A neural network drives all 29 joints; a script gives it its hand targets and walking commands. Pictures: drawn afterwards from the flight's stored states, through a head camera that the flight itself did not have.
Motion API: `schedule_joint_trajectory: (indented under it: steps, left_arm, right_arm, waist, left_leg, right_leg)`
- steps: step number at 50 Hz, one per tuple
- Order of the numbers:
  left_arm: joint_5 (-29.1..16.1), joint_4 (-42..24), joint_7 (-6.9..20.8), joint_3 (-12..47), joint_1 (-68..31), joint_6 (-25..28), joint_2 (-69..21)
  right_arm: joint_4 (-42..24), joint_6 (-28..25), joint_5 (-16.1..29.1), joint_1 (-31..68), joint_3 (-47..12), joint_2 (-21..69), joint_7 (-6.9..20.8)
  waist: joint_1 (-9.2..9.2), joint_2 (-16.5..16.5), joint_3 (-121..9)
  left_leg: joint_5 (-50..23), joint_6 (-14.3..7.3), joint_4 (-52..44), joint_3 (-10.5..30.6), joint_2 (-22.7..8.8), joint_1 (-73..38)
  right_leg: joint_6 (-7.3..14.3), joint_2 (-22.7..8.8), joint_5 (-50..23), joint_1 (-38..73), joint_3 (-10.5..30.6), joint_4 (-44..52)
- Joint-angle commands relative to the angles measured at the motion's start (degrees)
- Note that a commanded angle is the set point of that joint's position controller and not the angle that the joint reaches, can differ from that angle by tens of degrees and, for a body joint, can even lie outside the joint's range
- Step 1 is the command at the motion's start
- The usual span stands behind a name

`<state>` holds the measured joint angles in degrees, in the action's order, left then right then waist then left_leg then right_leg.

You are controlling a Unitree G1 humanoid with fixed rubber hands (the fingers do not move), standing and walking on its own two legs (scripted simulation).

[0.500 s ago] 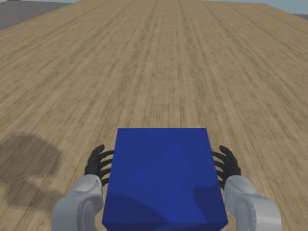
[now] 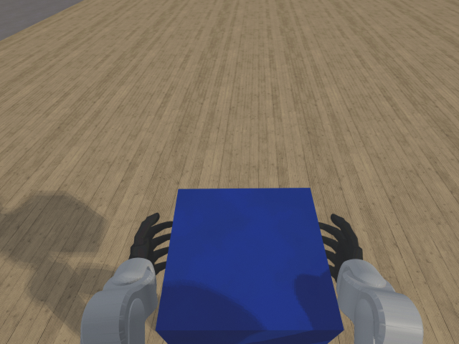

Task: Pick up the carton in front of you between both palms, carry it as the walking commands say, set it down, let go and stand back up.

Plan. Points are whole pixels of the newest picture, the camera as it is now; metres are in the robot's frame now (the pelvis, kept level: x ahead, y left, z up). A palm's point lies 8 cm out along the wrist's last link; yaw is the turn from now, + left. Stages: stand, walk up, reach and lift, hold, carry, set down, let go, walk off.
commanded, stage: carry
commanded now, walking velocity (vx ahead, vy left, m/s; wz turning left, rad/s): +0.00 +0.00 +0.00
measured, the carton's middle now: (244, 280) +0.24 +0.00 +0.02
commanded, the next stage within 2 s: hold in 1.48 s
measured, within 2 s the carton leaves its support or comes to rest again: neither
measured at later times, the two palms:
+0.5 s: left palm (147, 208) +0.34 +0.17 +0.10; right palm (317, 206) +0.34 -0.13 +0.10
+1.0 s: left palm (149, 217) +0.35 +0.18 +0.05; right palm (306, 214) +0.35 -0.12 +0.05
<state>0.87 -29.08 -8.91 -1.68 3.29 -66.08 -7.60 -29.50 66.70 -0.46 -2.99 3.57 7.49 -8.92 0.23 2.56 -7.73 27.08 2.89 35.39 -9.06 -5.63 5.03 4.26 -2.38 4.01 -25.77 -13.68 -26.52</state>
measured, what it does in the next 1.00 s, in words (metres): steps on the spot: left foot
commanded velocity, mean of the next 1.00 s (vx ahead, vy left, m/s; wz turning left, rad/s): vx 0.00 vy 0.00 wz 0.00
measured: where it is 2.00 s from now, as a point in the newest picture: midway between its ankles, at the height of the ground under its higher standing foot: outside the picture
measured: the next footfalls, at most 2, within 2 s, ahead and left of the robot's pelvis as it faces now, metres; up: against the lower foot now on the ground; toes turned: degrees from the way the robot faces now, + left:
left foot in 0.16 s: +0.07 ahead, +0.13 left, +0.00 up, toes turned +3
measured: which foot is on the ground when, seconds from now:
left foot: up 0.00-0.14, down 0.16-1.00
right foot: down 0.00-1.00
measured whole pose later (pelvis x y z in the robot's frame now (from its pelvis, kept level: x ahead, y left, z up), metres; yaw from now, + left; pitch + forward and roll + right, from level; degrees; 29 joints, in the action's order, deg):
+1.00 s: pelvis +0.09 +0.02 +0.01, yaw +0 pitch +2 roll +0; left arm 10.2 -0.3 -3.0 -5.7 -6.2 -50.7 -7.3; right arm -0.3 50.7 -10.4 6.1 6.0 7.3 -3.0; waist 0.2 0.4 -6.5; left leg 20.5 -0.6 29.1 -8.0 -2.3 10.3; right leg 0.3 -5.2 12.9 -18.1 -12.0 -29.7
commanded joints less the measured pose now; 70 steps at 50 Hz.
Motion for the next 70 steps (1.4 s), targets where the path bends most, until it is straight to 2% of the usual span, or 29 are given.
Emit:
schedule_joint_trajectory:
  steps: [1, 2, 3, 4, 6, 7, 8, 9, 10, 11, 12, 15, 17, 20, 23, 28, 40, 47, 54, 58, 64, 70]
  left_arm:
    - [-10.15, -5.91, 1.08, 28.52, -13.76, 0.51, -35.84]
    - [-10.36, -6.38, 1.74, 28.92, -15.38, 1.01, -38.62]
    - [-10.61, -6.51, 2.42, 29.62, -17.09, 1.6, -41.19]
    - [-10.86, -6.5, 3.07, 30.27, -17.98, 2.21, -43.17]
    - [-11.18, -6.94, 4.04, 31.35, -18.3, 3.15, -44.82]
    - [-11.29, -7.2, 4.34, 31.9, -18.17, 3.47, -44.75]
    - [-11.31, -7.7, 4.43, 32.4, -17.81, 3.66, -44.4]
    - [-11.02, -7.73, 4.49, 32.41, -17.67, 3.64, -43.58]
    - [-11.13, -8.05, 4.49, 32.89, -18.71, 3.43, -42.95]
    - [-11.17, -8.19, 4.31, 32.87, -19.04, 3.08, -41.94]
    - [-11.31, -8.32, 4.01, 32.65, -19.16, 2.62, -40.71]
    - [-10.32, -6.91, 2.51, 31.15, -16.78, 1.14, -36.63]
    - [-9.3, -5.77, 1.47, 29.9, -15.53, 0.35, -34.48]
    - [-8.35, -4.57, 0.76, 28.77, -15.76, -0.39, -33.63]
    - [-8.24, -3.85, 1.37, 29.2, -17.73, -0.23, -35.16]
    - [-8.38, -1.39, 4.25, 31.1, -21.05, 1.56, -36.99]
    - [-4.47, 11.18, 9.57, 26.72, -25.91, 9.33, -33.72]
    - [-1.83, 21.52, 12.63, 23.41, -31.31, 16.38, -36.4]
    - [0.82, 32.61, 16.03, 20.28, -36.71, 25.96, -39.41]
    - [0.24, 35.67, 17.85, 21.66, -40.72, 30.17, -44.02]
    - [-2.22, 32.38, 19.31, 26.55, -41.32, 29.02, -50.36]
    - [-1.1, 33.07, 19.29, 24.48, -37.98, 25.86, -49.37]
  right_arm:
    - [-8.1, -0.26, 10.24, 16.86, -33.47, 34.8, 1.03]
    - [-8.03, -0.76, 10.47, 18.2, -34.24, 37.83, 1.62]
    - [-8.28, -1.31, 10.67, 19.95, -34.8, 40.5, 2.23]
    - [-8.29, -1.83, 10.66, 20.81, -35.13, 42.41, 2.73]
    - [-7.5, -2.91, 10.01, 19.98, -35.55, 44.54, 3.27]
    - [-7.34, -3.32, 9.52, 18.91, -35.51, 44.72, 3.39]
    - [-7.41, -3.5, 9.0, 17.67, -35.14, 44.1, 3.41]
    - [-7.79, -3.63, 8.74, 17.55, -35.03, 43.45, 3.38]
    - [-8.01, -3.58, 8.44, 17.98, -34.52, 42.58, 3.27]
    - [-8.13, -3.32, 8.34, 18.55, -34.19, 41.37, 3.11]
    - [-7.85, -2.94, 8.58, 18.48, -33.77, 40.14, 2.92]
    - [-5.87, -1.59, 8.42, 16.07, -31.96, 36.16, 2.06]
    - [-4.76, -0.79, 8.12, 14.98, -30.87, 34.04, 1.43]
    - [-3.84, -0.12, 8.2, 15.71, -30.35, 33.28, 1.18]
    - [-3.41, -0.37, 8.65, 18.13, -31.24, 34.65, 2.03]
    - [-1.23, -2.16, 8.62, 21.57, -33.01, 35.93, 4.93]
    - [11.6, -10.05, 3.87, 25.81, -28.22, 32.98, 9.71]
    - [21.68, -17.17, 1.09, 31.14, -24.74, 35.53, 12.79]
    - [32.79, -26.7, -0.7, 37.4, -22.03, 38.79, 16.46]
    - [35.88, -30.86, -0.29, 41.48, -23.83, 43.31, 18.32]
    - [32.9, -29.7, 2.16, 41.9, -28.73, 49.8, 19.67]
    - [33.22, -26.42, 0.91, 38.3, -26.39, 48.78, 19.54]
  waist:
    - [0.72, -14.67, -18.22]
    - [0.43, -12.13, -17.95]
    - [0.26, -11.15, -16.04]
    - [0.29, -11.7, -14.92]
    - [0.13, -11.65, -16.14]
    - [-0.23, -10.59, -16.4]
    - [-0.25, -9.27, -16.0]
    - [-0.31, -7.82, -14.92]
    - [-0.16, -5.58, -12.47]
    - [0.07, -2.86, -10.28]
    - [-0.01, -1.77, -9.07]
    - [-0.11, -0.95, -10.17]
    - [-0.18, -0.44, -10.76]
    - [-0.24, -0.33, -9.74]
    - [-0.3, -0.71, -9.3]
    - [-0.37, -1.13, -9.91]
    - [-0.17, -1.87, -8.71]
    - [-0.12, -2.06, -7.94]
    - [-0.16, -2.12, -9.39]
    - [-0.22, -2.33, -10.43]
    - [-0.31, -2.45, -12.65]
    - [-0.26, -2.43, -12.18]
  left_leg:
    - [7.97, 0.76, 15.07, 4.58, 2.34, 20.7]
    - [8.1, -0.44, 11.49, 6.16, 1.7, 19.3]
    - [7.89, -1.19, 4.86, 6.58, 0.63, 17.14]
    - [5.76, -1.52, -0.46, 5.65, 1.04, 14.39]
    - [-2.99, -1.75, -6.11, 2.91, 2.05, 9.54]
    - [-9.41, -1.7, -10.17, 1.93, 1.69, 6.89]
    - [-14.45, -1.54, -12.29, 1.74, 1.0, 4.39]
    - [-17.05, -1.4, -13.58, 2.73, -0.97, 3.76]
    - [-17.51, -1.23, -14.31, 4.84, -3.25, 5.18]
    - [-20.7, -1.35, -12.62, 5.61, -4.7, 6.36]
    - [-23.11, -1.5, -11.7, 5.68, -4.94, 7.19]
    - [-36.44, -1.72, -9.16, 5.82, -4.84, 6.52]
    - [-42.49, -1.61, -7.83, 5.65, -4.78, 5.63]
    - [-45.77, -1.56, -7.46, 5.64, -4.72, 5.7]
    - [-45.51, -1.81, -7.36, 5.59, -4.53, 5.83]
    - [-42.36, -2.45, -7.11, 5.65, -4.14, 5.28]
    - [-32.03, -3.18, -9.82, 5.65, -3.86, 5.89]
    - [-25.66, -3.7, -11.31, 5.92, -3.61, 7.56]
    - [-22.14, -3.95, -11.71, 6.14, -3.28, 7.81]
    - [-21.3, -3.94, -11.62, 6.37, -3.13, 7.72]
    - [-23.36, -4.04, -10.59, 6.43, -3.17, 6.71]
    - [-24.74, -4.1, -9.91, 6.31, -3.24, 6.89]
  right_leg:
    - [6.76, -20.72, -38.46, 37.14, 24.5, 5.99]
    - [5.38, -19.45, -29.23, 33.72, 22.31, 7.93]
    - [3.44, -17.87, -22.7, 29.53, 19.01, 9.04]
    - [2.03, -16.07, -16.07, 26.01, 16.82, 10.28]
    - [0.7, -13.82, -8.61, 23.86, 13.25, 10.4]
    - [0.0, -12.9, -6.64, 22.3, 11.24, 9.63]
    - [-0.68, -11.8, -3.91, 20.2, 9.83, 8.87]
    - [-1.89, -10.94, 0.8, 18.26, 8.5, 8.59]
    - [-2.9, -9.84, 1.35, 17.56, 7.5, 6.78]
    - [-3.39, -8.59, -3.11, 16.26, 7.36, 5.27]
    - [-3.54, -8.49, -8.06, 16.47, 7.71, 3.63]
    - [-3.45, -8.53, -19.82, 18.22, 7.59, -2.38]
    - [-3.65, -8.25, -21.92, 17.76, 6.99, -4.31]
    - [-4.05, -7.89, -20.95, 16.95, 6.48, -5.14]
    - [-4.12, -7.73, -19.51, 16.95, 6.44, -5.42]
    - [-3.91, -7.63, -16.66, 17.18, 6.7, -5.41]
    - [-3.94, -8.08, -10.37, 17.11, 7.22, -2.65]
    - [-3.76, -7.98, -5.91, 16.36, 7.49, -0.88]
    - [-3.66, -8.02, -3.47, 16.76, 7.73, -0.16]
    - [-3.69, -8.11, -3.04, 17.21, 7.9, -0.04]
    - [-3.63, -8.37, -5.09, 17.84, 8.09, -0.57]
    - [-3.68, -8.39, -6.67, 17.22, 8.03, -0.91]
